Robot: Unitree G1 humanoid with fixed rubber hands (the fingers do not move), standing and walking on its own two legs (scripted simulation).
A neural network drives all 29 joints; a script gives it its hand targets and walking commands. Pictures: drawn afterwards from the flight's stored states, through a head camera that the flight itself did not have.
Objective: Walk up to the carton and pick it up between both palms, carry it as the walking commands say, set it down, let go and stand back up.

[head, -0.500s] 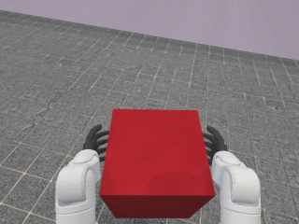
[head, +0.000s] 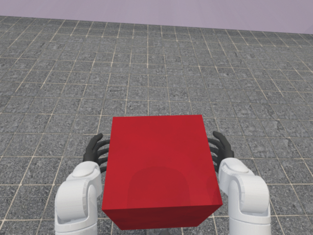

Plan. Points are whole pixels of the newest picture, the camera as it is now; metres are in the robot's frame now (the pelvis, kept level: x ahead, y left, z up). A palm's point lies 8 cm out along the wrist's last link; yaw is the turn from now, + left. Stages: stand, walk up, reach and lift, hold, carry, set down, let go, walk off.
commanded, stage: carry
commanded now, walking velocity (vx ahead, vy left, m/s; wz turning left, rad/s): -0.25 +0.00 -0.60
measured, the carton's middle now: (158, 176) +0.28 +0.01 +0.01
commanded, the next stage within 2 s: none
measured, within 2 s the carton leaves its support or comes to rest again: neither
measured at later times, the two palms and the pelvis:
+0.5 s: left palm out of the picture +0.11 +0.00 +0.08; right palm out of the picture -0.02 -0.27 +0.07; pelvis -0.19 -0.02 +0.00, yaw -21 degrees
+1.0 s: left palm out of the picture -0.03 +0.05 +0.10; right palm out of the picture -0.19 -0.21 +0.11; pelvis -0.34 +0.05 +0.01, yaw -32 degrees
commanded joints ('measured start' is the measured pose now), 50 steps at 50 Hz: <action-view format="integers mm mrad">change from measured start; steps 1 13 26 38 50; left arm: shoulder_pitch -489 -428 -343 -407 -455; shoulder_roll -903 -891 -910 -872 -888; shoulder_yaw -777 -743 -672 -720 -738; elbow -100 14 -45 -29 26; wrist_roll -427 -433 -362 -396 -415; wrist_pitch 6 45 -16 6 44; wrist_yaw -251 -237 -235 -248 -229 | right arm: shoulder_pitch -340 -307 -456 -380 -354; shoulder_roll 929 851 927 931 852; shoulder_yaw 674 622 768 693 634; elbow -63 -36 -161 -28 -23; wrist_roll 366 337 454 386 356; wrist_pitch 3 44 7 24 50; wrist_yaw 261 254 258 249 263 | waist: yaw -22 -28 4 -9 -31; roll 336 370 -58 20 327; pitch -199 -271 -317 -326 -244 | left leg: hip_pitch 8 195 -358 355 124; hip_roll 569 412 113 124 323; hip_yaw -311 -40 -68 -102 -136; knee -297 -35 639 -291 -120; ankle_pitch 215 661 -107 -104 424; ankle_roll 213 121 -93 15 112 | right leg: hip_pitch -80 90 435 75 131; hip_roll -53 -10 -279 -107 -12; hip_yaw -112 -248 120 62 -221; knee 634 253 -61 -124 150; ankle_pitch -481 -423 294 -195 -392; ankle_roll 36 10 -145 46 11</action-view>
